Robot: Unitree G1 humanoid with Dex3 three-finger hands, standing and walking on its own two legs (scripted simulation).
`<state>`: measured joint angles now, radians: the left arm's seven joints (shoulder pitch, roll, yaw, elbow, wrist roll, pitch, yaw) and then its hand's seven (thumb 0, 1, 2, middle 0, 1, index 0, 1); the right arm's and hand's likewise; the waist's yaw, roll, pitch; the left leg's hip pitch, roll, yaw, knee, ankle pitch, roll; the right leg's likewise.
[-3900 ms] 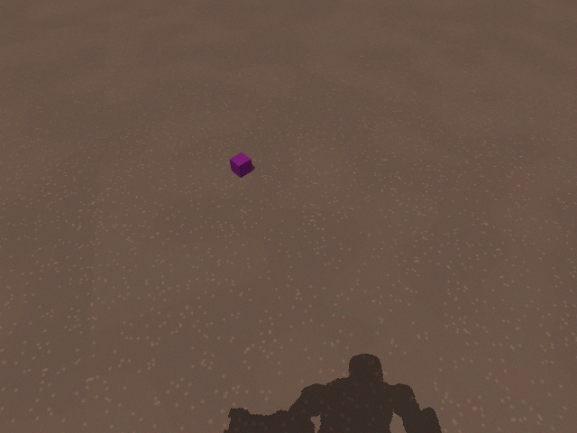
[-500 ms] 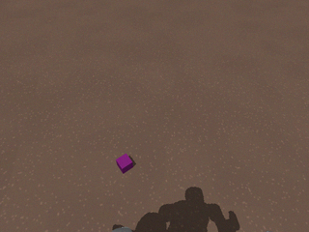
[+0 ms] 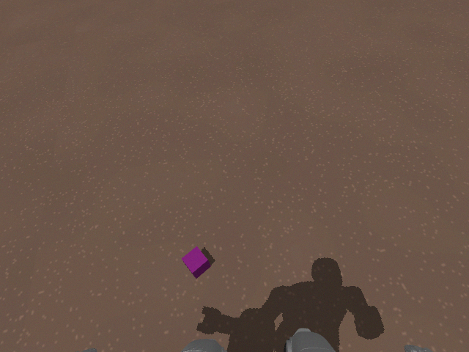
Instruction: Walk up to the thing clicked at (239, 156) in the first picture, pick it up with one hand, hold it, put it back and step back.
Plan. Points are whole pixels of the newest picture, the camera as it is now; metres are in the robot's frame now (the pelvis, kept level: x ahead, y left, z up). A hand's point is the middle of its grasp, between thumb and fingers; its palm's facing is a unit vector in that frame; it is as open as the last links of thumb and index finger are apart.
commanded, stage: walk up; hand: left
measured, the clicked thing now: (196, 262) +0.50 +0.26 -0.71
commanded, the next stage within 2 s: none
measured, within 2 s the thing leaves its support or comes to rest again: neither
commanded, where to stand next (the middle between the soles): +0.08 +0.02 m, yaw -1 degrees
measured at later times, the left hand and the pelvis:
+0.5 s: hand out of the picture +0.08 +0.28 -0.14, palm faces +0.00 -0.94 -0.34, open 7.4 cm; pelvis +0.01 +0.02 +0.02, yaw +0 degrees
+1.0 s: hand out of the picture +0.11 +0.27 -0.12, palm faces +0.02 -0.94 -0.35, open 7.4 cm; pelvis +0.03 +0.01 +0.03, yaw +1 degrees
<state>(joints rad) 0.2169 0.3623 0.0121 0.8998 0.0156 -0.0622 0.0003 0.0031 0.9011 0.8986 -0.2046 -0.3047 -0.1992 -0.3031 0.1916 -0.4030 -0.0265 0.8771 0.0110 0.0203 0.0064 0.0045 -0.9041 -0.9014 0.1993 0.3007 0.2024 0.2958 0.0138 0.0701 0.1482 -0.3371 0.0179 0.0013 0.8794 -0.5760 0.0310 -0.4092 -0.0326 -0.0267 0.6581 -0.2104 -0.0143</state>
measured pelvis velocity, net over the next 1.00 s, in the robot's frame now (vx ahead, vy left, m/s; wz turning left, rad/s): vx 0.03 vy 0.01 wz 0.02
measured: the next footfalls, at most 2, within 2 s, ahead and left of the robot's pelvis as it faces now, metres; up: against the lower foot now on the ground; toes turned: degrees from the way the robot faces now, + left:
left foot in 0.12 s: +0.05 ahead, +0.15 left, +0.00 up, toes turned +1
left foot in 1.96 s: -0.03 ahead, +0.19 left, +0.00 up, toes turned +1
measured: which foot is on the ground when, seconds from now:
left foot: up 0.00-0.10, down 0.12-1.00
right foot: down 0.00-1.00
